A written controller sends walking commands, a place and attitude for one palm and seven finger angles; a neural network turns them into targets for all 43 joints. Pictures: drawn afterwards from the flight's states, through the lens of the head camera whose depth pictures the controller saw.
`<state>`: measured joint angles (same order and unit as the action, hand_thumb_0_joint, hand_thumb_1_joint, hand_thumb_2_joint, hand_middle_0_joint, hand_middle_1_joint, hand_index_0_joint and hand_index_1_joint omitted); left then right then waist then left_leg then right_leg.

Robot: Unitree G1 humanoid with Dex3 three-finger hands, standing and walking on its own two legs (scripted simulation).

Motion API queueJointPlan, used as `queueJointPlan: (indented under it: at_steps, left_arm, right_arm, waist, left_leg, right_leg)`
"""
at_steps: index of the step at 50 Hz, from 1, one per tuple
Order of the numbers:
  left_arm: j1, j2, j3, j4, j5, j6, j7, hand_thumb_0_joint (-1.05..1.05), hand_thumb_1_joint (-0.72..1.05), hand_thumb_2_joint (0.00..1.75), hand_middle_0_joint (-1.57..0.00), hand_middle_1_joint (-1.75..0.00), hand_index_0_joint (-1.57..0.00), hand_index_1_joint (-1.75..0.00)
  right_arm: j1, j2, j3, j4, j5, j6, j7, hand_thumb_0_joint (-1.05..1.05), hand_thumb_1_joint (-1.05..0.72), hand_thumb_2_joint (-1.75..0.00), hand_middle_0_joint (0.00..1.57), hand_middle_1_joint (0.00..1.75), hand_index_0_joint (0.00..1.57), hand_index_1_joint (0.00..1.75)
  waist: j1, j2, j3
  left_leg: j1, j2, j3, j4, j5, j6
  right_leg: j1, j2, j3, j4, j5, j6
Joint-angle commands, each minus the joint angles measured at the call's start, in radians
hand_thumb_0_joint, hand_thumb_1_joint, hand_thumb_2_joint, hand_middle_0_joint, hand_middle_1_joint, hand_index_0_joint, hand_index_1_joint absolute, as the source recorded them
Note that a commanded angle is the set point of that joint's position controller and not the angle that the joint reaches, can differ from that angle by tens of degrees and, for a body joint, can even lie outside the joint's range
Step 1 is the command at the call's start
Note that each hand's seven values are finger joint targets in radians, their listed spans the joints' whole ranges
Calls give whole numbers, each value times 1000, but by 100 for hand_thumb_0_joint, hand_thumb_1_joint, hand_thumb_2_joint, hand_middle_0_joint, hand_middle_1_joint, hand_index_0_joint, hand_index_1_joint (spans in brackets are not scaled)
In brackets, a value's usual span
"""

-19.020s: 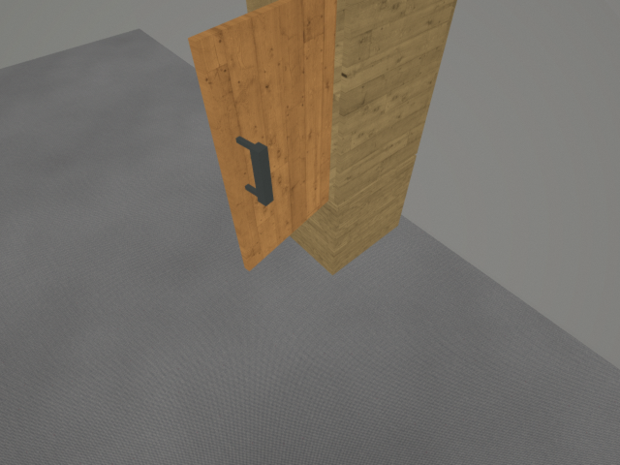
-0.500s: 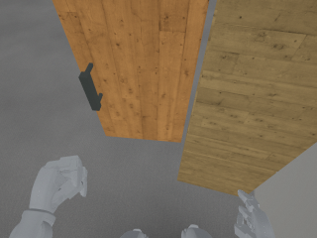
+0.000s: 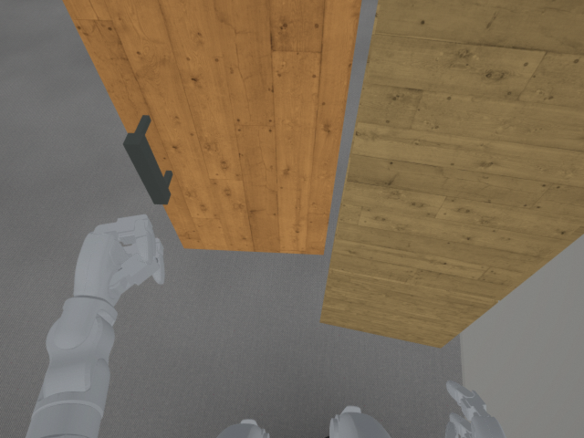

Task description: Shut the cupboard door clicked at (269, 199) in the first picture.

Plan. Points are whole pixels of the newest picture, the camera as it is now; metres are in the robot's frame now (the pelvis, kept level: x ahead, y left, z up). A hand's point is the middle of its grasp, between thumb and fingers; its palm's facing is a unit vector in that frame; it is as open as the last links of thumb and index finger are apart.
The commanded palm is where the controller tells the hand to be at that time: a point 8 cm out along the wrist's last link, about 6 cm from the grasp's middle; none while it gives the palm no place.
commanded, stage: bring the fist close to the handle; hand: left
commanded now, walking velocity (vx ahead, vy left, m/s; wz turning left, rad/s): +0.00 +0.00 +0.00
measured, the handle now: (153, 161) +0.52 +0.24 +0.05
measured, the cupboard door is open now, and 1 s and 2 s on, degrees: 99 99 80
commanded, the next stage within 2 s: push the door shut along its arc in 0.84 s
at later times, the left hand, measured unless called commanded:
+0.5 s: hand (161, 199) +0.43 +0.21 +0.06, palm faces -0.02 -1.00 -0.01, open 3.1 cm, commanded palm +0.40 +0.26 +0.06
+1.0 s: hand (163, 202) +0.43 +0.20 +0.06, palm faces -0.04 -1.00 +0.00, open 3.1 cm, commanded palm +0.41 +0.26 +0.06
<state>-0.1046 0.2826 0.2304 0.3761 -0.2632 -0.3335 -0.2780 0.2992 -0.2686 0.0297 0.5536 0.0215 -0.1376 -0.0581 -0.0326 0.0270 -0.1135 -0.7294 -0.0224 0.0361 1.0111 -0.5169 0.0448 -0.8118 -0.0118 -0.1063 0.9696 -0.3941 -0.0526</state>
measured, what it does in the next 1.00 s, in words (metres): stands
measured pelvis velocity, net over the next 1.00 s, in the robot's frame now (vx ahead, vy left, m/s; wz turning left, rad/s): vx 0.00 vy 0.02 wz -0.02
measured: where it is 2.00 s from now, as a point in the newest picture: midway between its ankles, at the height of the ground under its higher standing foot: outside the picture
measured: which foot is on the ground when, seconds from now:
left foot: down 0.00-1.00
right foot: down 0.00-1.00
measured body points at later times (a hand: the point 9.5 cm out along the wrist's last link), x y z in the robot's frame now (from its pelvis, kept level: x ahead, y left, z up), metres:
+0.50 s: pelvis +0.00 +0.00 +0.00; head +0.10 +0.01 +0.43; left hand +0.42 +0.26 +0.06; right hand +0.07 -0.26 -0.12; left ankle -0.01 +0.09 -0.67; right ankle +0.05 -0.09 -0.67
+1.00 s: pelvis +0.00 +0.02 +0.00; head +0.10 +0.03 +0.44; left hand +0.43 +0.26 +0.06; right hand +0.08 -0.25 -0.11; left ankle -0.01 +0.09 -0.67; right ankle +0.05 -0.09 -0.67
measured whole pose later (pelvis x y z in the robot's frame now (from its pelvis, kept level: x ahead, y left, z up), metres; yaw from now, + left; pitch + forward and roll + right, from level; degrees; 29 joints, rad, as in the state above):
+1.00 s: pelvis +0.00 +0.02 +0.00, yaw -1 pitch +17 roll -2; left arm -0.56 0.36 0.32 0.89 -0.20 -0.42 -0.30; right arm 0.33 -0.27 0.02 0.60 0.01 -0.02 -0.03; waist -0.08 0.02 -0.12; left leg -0.80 -0.02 0.05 1.01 -0.51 0.07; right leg -0.88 0.00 -0.09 0.94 -0.36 -0.03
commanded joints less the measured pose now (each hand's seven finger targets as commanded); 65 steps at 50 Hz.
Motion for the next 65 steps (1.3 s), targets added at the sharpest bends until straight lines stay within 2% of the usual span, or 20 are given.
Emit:
queueJointPlan:
  at_steps: [1, 8, 14, 18, 20, 22, 25, 27, 30, 31, 33, 36, 42, 44, 48, 49, 55, 58, 61, 65]
  left_arm:
    - [-334, 193, 80, -112, -14, -80, -9, 0, 90, 90, -130, -150, -130, -150]
    - [-598, 266, 106, 62, 2, -99, -37, 0, 90, 90, -130, -150, -130, -150]
    - [-660, 327, 153, 205, 12, -94, -54, 0, 90, 90, -130, -150, -130, -150]
    - [-725, 310, 143, 281, 20, -94, -54, 0, 90, 90, -130, -150, -130, -150]
    - [-782, 369, 185, 304, 27, -106, -53, 0, 90, 90, -130, -150, -130, -150]
    - [-820, 360, 173, 314, 33, -120, -57, 0, 90, 90, -130, -150, -130, -150]
    - [-728, 368, 196, 320, 29, -130, -67, 0, 90, 90, -130, -150, -130, -150]
    - [-734, 343, 172, 328, 26, -128, -73, 0, 90, 90, -130, -150, -130, -150]
    - [-752, 397, 219, 320, 22, -135, -69, 0, 90, 90, -130, -150, -130, -150]
    - [-759, 362, 188, 310, 22, -139, -71, 0, 90, 90, -130, -150, -130, -150]
    - [-769, 383, 202, 291, 25, -152, -68, 0, 90, 90, -130, -150, -130, -150]
    - [-833, 330, 138, 256, 32, -167, -65, 0, 90, 90, -130, -150, -130, -150]
    - [-816, 282, 102, 299, 35, -153, -40, 0, 90, 90, -130, -150, -130, -150]
    - [-786, 312, 133, 307, 39, -150, -27, 0, 90, 90, -130, -150, -130, -150]
    - [-794, 294, 122, 311, 48, -154, -15, 0, 90, 90, -130, -150, -130, -150]
    - [-806, 326, 142, 319, 50, -158, -19, 0, 90, 90, -130, -150, -130, -150]
    - [-989, 338, 106, 365, 63, -178, -64, 0, 90, 90, -130, -150, -130, -150]
    - [-985, 340, 107, 440, 55, -162, -90, 0, 90, 90, -130, -150, -130, -150]
    - [-1060, 324, 75, 431, 55, -166, -113, 0, 90, 90, -130, -150, -130, -150]
    - [-1152, 377, 88, 480, 60, -156, -130, 0, 90, 90, -130, -150, -130, -150]
  right_arm:
    - [-7, -133, -57, -114, 7, -33, -10, 0, -90, -90, 20, 30, 20, 30]
    - [22, -143, -54, -62, 8, -16, -24, 0, -90, -90, 20, 30, 20, 30]
    - [67, -152, -57, -56, 4, 7, -15, 0, -90, -90, 20, 30, 20, 30]
    - [94, -152, -61, -45, 4, 26, -6, 0, -90, -90, 20, 30, 20, 30]
    - [107, -159, -62, -36, 2, 34, -6, 0, -90, -90, 20, 30, 20, 30]
    - [114, -156, -62, -34, -1, 41, -3, 0, -90, -90, 20, 30, 20, 30]
    - [126, -157, -67, -49, -3, 54, 6, 0, -90, -90, 20, 30, 20, 30]
    - [125, -157, -67, -50, 0, 63, 9, 0, -90, -90, 20, 30, 20, 30]
    - [128, -164, -70, -51, -2, 73, 5, 0, -90, -90, 20, 30, 20, 30]
    - [127, -159, -68, -54, -1, 73, 5, 0, -90, -90, 20, 30, 20, 30]
    - [130, -162, -71, -50, -2, 76, 5, 0, -90, -90, 20, 30, 20, 30]
    - [130, -158, -71, -38, -6, 74, 5, 0, -90, -90, 20, 30, 20, 30]
    - [128, -162, -74, -28, -4, 79, 11, 0, -90, -90, 20, 30, 20, 30]
    - [134, -166, -74, -35, -7, 83, 13, 0, -90, -90, 20, 30, 20, 30]
    - [124, -158, -72, -39, -8, 92, 18, 0, -90, -90, 20, 30, 20, 30]
    - [126, -164, -71, -41, -8, 92, 16, 0, -90, -90, 20, 30, 20, 30]
    - [128, -166, -65, -16, -8, 97, 7, 0, -90, -90, 20, 30, 20, 30]
    - [142, -172, -64, -5, -6, 102, 5, 0, -90, -90, 20, 30, 20, 30]
    - [145, -173, -62, -1, -8, 103, 5, 0, -90, -90, 20, 30, 20, 30]
    - [158, -186, -57, 18, -6, 106, 0, 0, -90, -90, 20, 30, 20, 30]
  waist:
    - [-7, -22, -261]
    - [-28, 14, -319]
    - [-19, 29, -380]
    - [-37, 8, -374]
    - [-39, 0, -384]
    - [-46, 19, -401]
    - [-20, 28, -436]
    - [-33, 12, -401]
    - [-32, -2, -393]
    - [-39, 0, -394]
    - [-34, 30, -402]
    - [-55, 97, -419]
    - [-61, 66, -374]
    - [-45, 61, -381]
    - [-50, 33, -369]
    - [-49, 28, -372]
    - [-83, 104, -401]
    - [-92, 53, -393]
    - [-106, 91, -420]
    - [-136, 56, -397]
  left_leg:
    - [-19, 13, -63, -164, 254, -26]
    - [-24, 15, -68, -152, 245, -22]
    - [-20, 17, -69, -140, 327, -25]
    - [-29, 22, -64, -133, 344, -24]
    - [-42, 23, -66, -129, 344, -22]
    - [-38, 22, -62, -127, 344, -21]
    - [-16, 23, -60, -133, 397, -24]
    - [-26, 25, -58, -141, 367, -22]
    - [-42, 25, -59, -149, 327, -18]
    - [-34, 24, -59, -154, 323, -18]
    - [-6, 28, -68, -159, 329, -23]
    - [75, 34, -87, -157, 376, -33]
    - [100, 42, -104, -167, 387, -46]
    - [104, 40, -108, -168, 421, -50]
    - [82, 39, -97, -164, 411, -47]
    - [70, 38, -98, -159, 404, -45]
    - [133, 43, -118, -138, 438, -57]
    - [108, 46, -121, -129, 452, -54]
    - [137, 45, -128, -120, 448, -54]
    - [72, 42, -129, -109, 368, -39]
  right_leg:
    - [311, -6, 109, -119, 188, 28]
    - [303, -9, 122, -111, 185, 24]
    - [320, 0, 113, -86, 270, 20]
    - [298, 2, 114, -88, 298, 26]
    - [304, 4, 116, -83, 303, 25]
    - [303, 4, 120, -82, 309, 25]
    - [328, 10, 116, -80, 341, 22]
    - [314, 11, 114, -91, 320, 24]
    - [317, 12, 118, -100, 285, 25]
    - [316, 13, 116, -103, 281, 25]
    - [298, 16, 109, -101, 271, 20]
    - [235, 19, 95, -93, 264, 19]
    - [181, 19, 74, -99, 234, 21]
    - [201, 23, 71, -95, 248, 17]
    - [215, 20, 76, -95, 265, 21]
    - [220, 21, 79, -91, 263, 18]
    - [148, 20, 79, -77, 254, 15]
    - [148, 22, 78, -77, 268, 18]
    - [115, 23, 77, -73, 254, 17]
    - [100, 24, 83, -74, 225, 18]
